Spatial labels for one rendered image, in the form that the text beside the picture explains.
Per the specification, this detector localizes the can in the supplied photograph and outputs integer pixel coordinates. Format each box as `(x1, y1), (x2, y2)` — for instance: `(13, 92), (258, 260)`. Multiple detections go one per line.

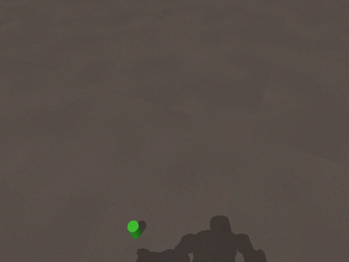
(128, 221), (141, 239)

